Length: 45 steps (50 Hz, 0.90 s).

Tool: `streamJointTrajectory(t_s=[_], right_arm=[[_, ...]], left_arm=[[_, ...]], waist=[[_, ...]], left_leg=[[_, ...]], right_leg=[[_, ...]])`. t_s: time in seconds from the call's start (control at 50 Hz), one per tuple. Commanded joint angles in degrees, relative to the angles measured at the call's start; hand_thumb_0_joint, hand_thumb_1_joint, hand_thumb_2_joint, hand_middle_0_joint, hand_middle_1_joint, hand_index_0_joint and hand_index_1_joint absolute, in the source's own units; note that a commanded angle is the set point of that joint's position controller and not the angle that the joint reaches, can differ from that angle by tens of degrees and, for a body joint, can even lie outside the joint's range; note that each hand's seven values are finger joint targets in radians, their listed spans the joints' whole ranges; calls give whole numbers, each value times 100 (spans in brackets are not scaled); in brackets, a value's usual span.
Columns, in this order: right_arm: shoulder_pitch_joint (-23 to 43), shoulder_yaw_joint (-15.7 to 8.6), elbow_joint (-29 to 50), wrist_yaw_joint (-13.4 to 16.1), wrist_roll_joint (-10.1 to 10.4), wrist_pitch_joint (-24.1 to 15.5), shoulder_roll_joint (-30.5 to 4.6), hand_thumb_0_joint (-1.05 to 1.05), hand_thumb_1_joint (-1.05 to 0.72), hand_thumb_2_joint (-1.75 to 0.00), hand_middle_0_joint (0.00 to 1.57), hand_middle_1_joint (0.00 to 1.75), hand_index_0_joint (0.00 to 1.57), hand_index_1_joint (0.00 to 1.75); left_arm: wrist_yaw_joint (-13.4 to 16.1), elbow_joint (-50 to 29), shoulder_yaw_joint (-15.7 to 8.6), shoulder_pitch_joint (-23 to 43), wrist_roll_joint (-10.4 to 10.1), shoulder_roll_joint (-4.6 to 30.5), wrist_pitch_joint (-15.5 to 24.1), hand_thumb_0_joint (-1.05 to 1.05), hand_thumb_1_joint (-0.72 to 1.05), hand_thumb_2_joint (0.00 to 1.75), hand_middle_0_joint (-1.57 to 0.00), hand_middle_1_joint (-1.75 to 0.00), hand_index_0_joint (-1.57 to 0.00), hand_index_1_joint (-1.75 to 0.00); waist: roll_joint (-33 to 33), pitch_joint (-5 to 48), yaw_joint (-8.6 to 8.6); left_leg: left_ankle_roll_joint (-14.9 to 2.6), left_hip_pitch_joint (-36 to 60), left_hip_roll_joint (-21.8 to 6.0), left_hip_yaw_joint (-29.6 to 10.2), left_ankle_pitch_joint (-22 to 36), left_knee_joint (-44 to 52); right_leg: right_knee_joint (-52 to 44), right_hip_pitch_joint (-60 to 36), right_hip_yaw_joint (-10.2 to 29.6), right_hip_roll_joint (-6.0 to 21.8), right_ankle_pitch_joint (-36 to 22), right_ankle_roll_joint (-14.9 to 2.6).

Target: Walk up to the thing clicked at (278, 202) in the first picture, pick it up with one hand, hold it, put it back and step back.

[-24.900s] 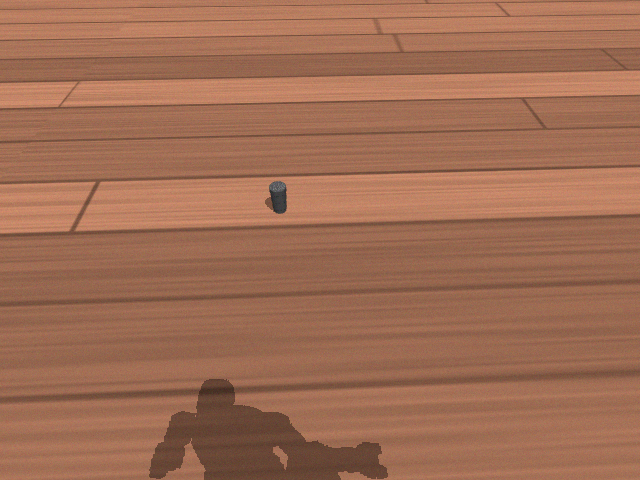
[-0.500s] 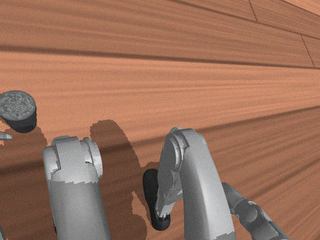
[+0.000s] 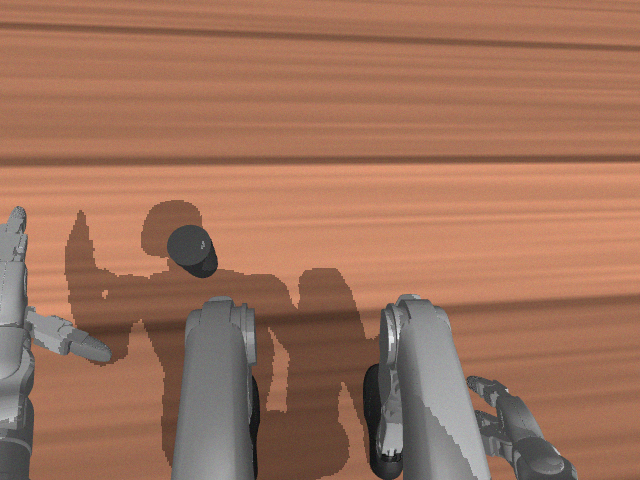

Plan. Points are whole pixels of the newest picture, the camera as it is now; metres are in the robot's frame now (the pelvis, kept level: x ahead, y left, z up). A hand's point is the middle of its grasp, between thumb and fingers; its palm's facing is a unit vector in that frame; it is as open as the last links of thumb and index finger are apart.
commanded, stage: home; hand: left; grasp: from the side
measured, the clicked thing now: (196, 255) +0.44 +0.24 -0.34
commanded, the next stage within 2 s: none
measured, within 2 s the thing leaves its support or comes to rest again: neither
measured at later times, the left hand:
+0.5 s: hand (40, 314) +0.27 +0.23 +0.13, palm faces +0.20 -0.91 -0.37, open 17.6 cm
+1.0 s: hand out of the picture +0.24 +0.20 +0.26, palm faces +0.21 -0.93 -0.30, open 17.7 cm
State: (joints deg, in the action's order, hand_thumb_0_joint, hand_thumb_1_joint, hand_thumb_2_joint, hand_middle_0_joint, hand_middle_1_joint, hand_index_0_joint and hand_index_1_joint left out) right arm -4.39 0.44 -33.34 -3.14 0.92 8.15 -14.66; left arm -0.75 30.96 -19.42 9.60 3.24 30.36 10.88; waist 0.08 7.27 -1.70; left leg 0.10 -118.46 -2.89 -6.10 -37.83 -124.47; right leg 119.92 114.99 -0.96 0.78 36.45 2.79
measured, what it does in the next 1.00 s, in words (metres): rises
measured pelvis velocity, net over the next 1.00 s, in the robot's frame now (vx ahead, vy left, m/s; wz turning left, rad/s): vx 0.09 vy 0.00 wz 0.10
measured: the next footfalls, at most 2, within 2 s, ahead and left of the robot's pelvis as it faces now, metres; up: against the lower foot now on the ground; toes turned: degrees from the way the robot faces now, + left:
none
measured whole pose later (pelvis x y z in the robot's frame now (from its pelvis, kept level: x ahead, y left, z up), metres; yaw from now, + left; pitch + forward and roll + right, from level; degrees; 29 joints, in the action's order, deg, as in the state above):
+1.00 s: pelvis +0.09 +0.00 +0.31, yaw +6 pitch +8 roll -2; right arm -16.1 1.7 -27.0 10.3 0.7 -5.0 -10.7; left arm 9.3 -2.4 0.9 -28.0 -0.7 12.4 -16.3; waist -2.2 7.9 -1.4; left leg 1.3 -37.7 -3.4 -1.7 -28.1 -57.4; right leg 53.7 35.0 -2.7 2.0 26.8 2.0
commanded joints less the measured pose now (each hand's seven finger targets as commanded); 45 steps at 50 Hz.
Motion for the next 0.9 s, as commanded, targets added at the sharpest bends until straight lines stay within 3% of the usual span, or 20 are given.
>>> streamJointTrajectory(t_s=[0.0,0.04,0.06,0.1,0.14,0.16,0.22,0.24,0.28,0.32,0.34,0.38,0.4,0.5,0.52,0.6,0.66,0.74,0.8,0.88], right_arm=[[-366,-558,867,358,119,-231,-1203,0,-90,-90,20,30,20,30],[-322,-537,937,472,127,-279,-1074,0,-90,-90,20,30,20,30],[-407,-538,904,524,119,-304,-1032,0,-90,-90,20,30,20,30],[-323,-508,983,620,136,-373,-923,0,-90,-90,20,30,20,30],[-370,-518,993,709,144,-441,-863,0,-90,-90,20,30,20,30],[-298,-472,1062,751,158,-490,-811,0,-90,-90,20,30,20,30],[-475,-472,1052,857,179,-608,-768,0,-90,-90,20,30,20,30],[-405,-438,1076,886,171,-647,-722,0,-90,-90,20,30,20,30],[-525,-426,1048,947,166,-741,-673,0,-90,-90,20,30,20,30],[-499,-390,1115,997,168,-836,-647,0,-90,-90,20,30,20,30],[-587,-391,1093,1033,162,-871,-637,0,-90,-90,20,30,20,30],[-644,-362,1089,1099,157,-944,-603,0,-90,-90,20,30,20,30],[-714,-355,1087,1137,161,-974,-595,0,-90,-90,20,30,20,30],[-868,-301,1167,1305,133,-1087,-517,0,-90,-90,20,30,20,30],[-939,-289,1136,1346,122,-1099,-500,0,-90,-90,20,30,20,30],[-906,-226,1240,1444,75,-1223,-403,0,-90,-90,20,30,20,30],[-942,-214,1328,1485,63,-1301,-396,0,-90,-90,20,30,20,30],[-853,-165,1445,1493,26,-1417,-333,0,-90,-90,20,30,20,30],[-802,-186,1494,1472,20,-1478,-383,0,-90,-90,20,30,20,30],[-869,-172,1471,1445,-25,-1583,-349,0,-90,-90,20,30,20,30]], left_arm=[[308,-1909,-307,292,-99,1285,-276,0,-57,4,-5,-5,-5,-5],[389,-1722,-136,-204,-124,921,-512,0,-58,4,-5,-5,-5,-5],[467,-2276,-253,97,-154,1125,-552,0,-58,4,-5,-5,-5,-5],[545,-1845,-63,-476,-168,742,-764,0,-59,3,-5,-5,-4,-5],[627,-2204,-29,-536,-215,682,-883,0,-59,3,-4,-5,-4,-5],[628,-1682,287,-932,-220,222,-1007,0,-61,2,-4,-4,-4,-4],[742,-2290,170,-888,-267,413,-1183,0,-59,3,-5,-5,-4,-5],[748,-1891,501,-1254,-252,-13,-1288,0,-59,3,-5,-5,-4,-5],[819,-2246,476,-1310,-286,29,-1407,0,-58,4,-5,-5,-5,-5],[857,-2022,728,-1557,-304,-290,-1574,0,-58,4,-5,-5,-5,-5],[910,-2446,631,-1392,-302,-100,-1607,0,-56,5,-5,-5,-5,-5],[966,-2265,893,-1752,-288,-444,-1771,0,-59,3,-5,-5,-4,-5],[1015,-2607,799,-1681,-300,-292,-1812,0,-58,4,-5,-5,-5,-5],[1139,-2943,1213,-2317,-321,-749,-2182,0,-60,3,-4,-5,-4,-5],[1197,-3471,1075,-2135,-325,-477,-2194,0,-57,4,-5,-5,-5,-5],[1218,-3410,1615,-3003,-360,-1179,-2453,0,-59,3,-4,-5,-4,-5],[1266,-4442,1437,-2982,-376,-830,-2502,0,-60,3,-4,-5,-4,-5],[1172,-3942,1891,-3743,-383,-1454,-2606,0,-61,2,-4,-4,-4,-4],[1155,-4611,1623,-3502,-356,-1106,-2515,0,-60,3,-4,-5,-4,-5],[1053,-4113,1865,-3777,-342,-1449,-2506,0,-60,3,-4,-5,-4,-5]], waist=[[-695,3545,6],[-628,3379,-9],[-614,3489,18],[-418,3157,-7],[-496,3098,32],[-325,2765,-77],[-295,2786,19],[-275,2618,-78],[-192,2558,-35],[-124,2287,-92],[-260,2375,-37],[-221,2195,-101],[-333,2280,-5],[-428,1908,-66],[-484,1934,8],[-435,1306,-74],[-538,1223,64],[-118,416,-39],[-367,370,62],[-176,134,-81]], left_leg=[[-154,3279,136,160,-272,2740],[-162,3530,147,272,9,2929],[-170,3611,162,357,95,2985],[-188,3743,177,447,190,3234],[-174,4039,182,524,279,3466],[-181,4079,186,509,259,3660],[-172,4613,180,568,652,4031],[-168,4801,194,562,738,4219],[-166,5093,179,588,1084,4417],[-165,5351,192,594,1139,4725],[-147,5593,189,600,1247,4896],[-130,6051,182,592,1421,5215],[-118,6269,191,600,1572,5356],[-51,7343,189,596,2357,6076],[-47,7515,193,597,2397,6235],[-17,7962,181,590,2316,6850],[3,8281,176,559,2446,7171],[-16,8202,165,505,2128,7499],[36,8363,125,430,1902,7807],[34,8449,132,486,2122,7800]], right_leg=[[-2169,-2339,-302,-212,43,-444],[-2516,-2751,-205,-194,-146,-432],[-2720,-3063,-136,-175,-185,-420],[-3118,-3430,-52,-159,-180,-400],[-3477,-3847,55,-118,-213,-387],[-3654,-3953,10,-118,-187,-381],[-4152,-4698,101,-81,-546,-349],[-4283,-4786,51,-81,-675,-355],[-4595,-5305,120,-52,-1029,-314],[-4934,-5554,107,-36,-1099,-315],[-5082,-5790,120,-22,-1182,-327],[-5377,-6063,59,-31,-1387,-329],[-5479,-6292,43,-18,-1534,-334],[-6053,-7025,-102,-57,-2309,-314],[-6190,-7193,-133,-55,-2321,-309],[-6682,-7529,-265,-115,-2199,-308],[-6905,-7900,-336,-142,-2273,-320],[-7206,-7896,-443,-198,-1989,-306],[-7306,-7990,-466,-223,-1717,-317],[-7361,-8039,-454,-240,-1902,-307]])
